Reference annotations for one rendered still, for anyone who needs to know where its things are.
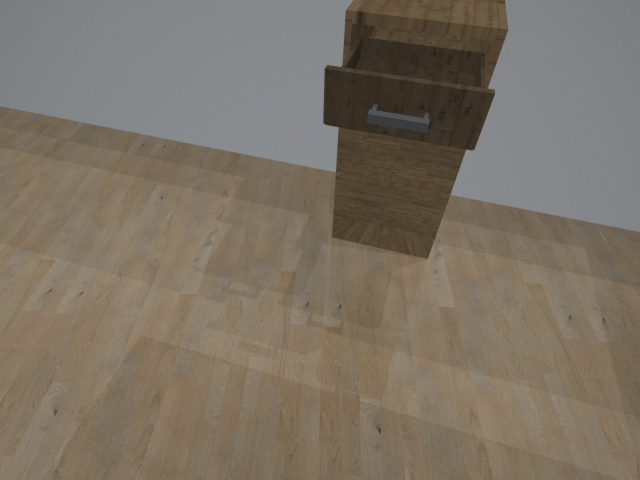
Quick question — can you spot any drawer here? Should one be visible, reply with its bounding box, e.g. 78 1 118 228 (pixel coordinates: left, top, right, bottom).
323 37 495 151

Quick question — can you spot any handle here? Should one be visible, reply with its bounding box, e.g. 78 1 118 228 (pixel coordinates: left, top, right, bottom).
367 104 430 133

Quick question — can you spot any cabinet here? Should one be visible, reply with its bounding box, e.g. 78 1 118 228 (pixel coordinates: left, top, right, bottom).
332 0 508 259

